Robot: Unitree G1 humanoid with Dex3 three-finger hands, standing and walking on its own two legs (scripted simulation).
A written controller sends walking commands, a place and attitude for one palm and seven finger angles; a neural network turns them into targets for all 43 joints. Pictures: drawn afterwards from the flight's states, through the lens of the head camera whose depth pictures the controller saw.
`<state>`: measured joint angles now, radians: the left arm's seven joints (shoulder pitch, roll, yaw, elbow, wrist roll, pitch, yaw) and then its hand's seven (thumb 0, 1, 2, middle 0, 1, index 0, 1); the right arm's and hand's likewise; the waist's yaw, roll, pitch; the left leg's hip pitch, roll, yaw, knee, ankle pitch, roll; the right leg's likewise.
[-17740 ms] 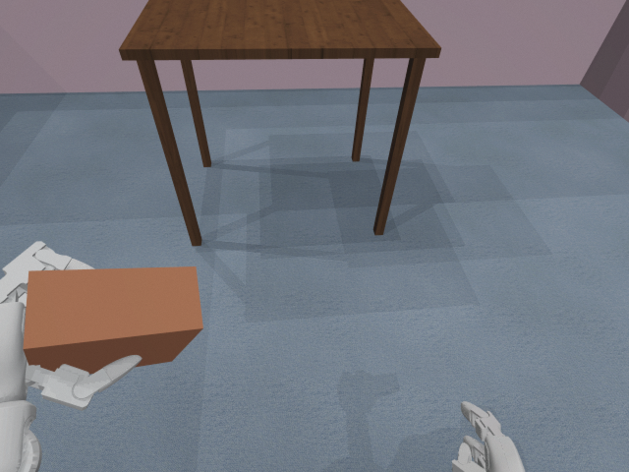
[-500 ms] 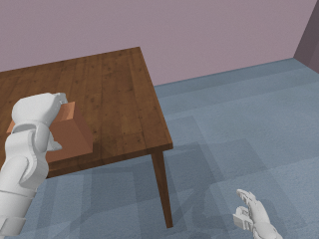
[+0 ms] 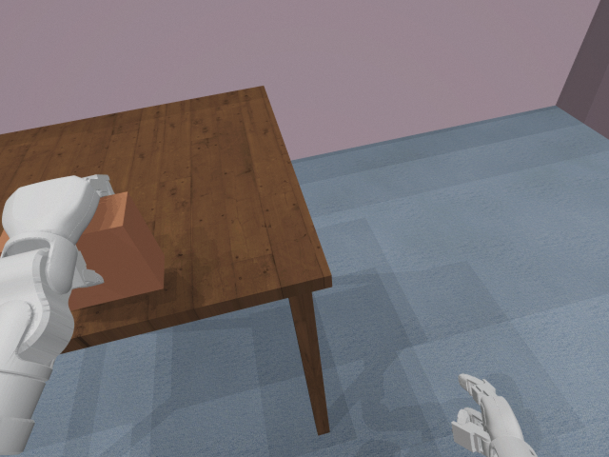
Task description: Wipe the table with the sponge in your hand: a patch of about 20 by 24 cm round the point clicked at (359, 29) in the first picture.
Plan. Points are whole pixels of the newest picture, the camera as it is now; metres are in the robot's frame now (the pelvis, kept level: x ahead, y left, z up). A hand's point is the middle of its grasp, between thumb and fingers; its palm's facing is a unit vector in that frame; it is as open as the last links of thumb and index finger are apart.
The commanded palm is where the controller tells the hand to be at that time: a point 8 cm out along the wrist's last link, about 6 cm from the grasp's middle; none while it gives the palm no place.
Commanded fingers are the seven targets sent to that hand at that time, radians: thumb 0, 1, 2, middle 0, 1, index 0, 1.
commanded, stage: move the sponge above the wiping area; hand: left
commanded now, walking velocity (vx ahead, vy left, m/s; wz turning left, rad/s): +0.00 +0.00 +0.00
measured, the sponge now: (100, 265) +0.29 +0.33 +0.12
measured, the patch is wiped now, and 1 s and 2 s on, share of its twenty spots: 0.00 0.00 0.00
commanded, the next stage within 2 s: lower the sponge onto the table in 0.88 s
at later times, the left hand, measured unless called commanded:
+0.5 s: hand (82, 227) +0.30 +0.32 +0.19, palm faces +0.08 +0.02 -1.00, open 10.3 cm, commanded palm +0.25 +0.31 +0.26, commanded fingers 0.00 0.10 1.30 -1.20 -1.60 -1.20 -1.60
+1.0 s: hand (72, 229) +0.29 +0.32 +0.19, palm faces +0.06 +0.02 -1.00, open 10.3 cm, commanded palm +0.25 +0.32 +0.26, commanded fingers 0.00 0.10 1.30 -1.20 -1.60 -1.20 -1.60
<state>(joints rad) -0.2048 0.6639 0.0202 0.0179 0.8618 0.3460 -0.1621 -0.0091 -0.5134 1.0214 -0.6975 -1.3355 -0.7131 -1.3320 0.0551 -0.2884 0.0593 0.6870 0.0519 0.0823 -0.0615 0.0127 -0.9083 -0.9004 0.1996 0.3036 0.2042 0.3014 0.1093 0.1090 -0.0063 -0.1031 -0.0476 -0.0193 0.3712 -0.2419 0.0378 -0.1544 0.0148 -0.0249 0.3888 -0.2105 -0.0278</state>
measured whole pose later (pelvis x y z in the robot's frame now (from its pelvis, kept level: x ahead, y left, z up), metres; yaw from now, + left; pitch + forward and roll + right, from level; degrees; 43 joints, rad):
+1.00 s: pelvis +0.00 -0.01 +0.00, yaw +0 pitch -1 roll +0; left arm -0.25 0.69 0.02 0.01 0.86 0.39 -0.22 -0.01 -0.51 1.02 -0.70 -1.33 -0.71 -1.33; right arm 0.04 -0.29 0.07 0.67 0.06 0.09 -0.06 0.01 -0.91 -0.90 0.20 0.30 0.20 0.30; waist 0.11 0.11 -0.01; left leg -0.12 -0.04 -0.03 0.38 -0.25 0.03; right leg -0.17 0.02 -0.03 0.40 -0.22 -0.03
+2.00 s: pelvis +0.00 +0.00 +0.00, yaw +0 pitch -1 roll +0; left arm -0.18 0.64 -0.01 0.00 0.88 0.33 -0.16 -0.01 -0.51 1.02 -0.70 -1.33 -0.72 -1.33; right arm 0.04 -0.27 0.07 0.68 0.05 0.07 -0.06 0.01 -0.91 -0.90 0.20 0.30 0.21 0.30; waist 0.12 0.10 -0.01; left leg -0.11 -0.05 -0.03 0.37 -0.24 0.04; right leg -0.15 0.01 -0.03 0.38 -0.21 -0.02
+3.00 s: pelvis +0.00 -0.01 +0.00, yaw +1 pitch +2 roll +0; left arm -0.43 0.68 0.06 0.45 0.93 0.15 -0.14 0.01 -0.52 1.02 -0.71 -1.32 -0.72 -1.32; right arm 0.14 -0.30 0.03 0.72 0.05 0.09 -0.10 0.01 -0.91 -0.90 0.20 0.30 0.21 0.30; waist 0.08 0.08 -0.03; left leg -0.20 -0.03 -0.03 0.44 -0.27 0.03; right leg -0.24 0.03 -0.04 0.44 -0.23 -0.04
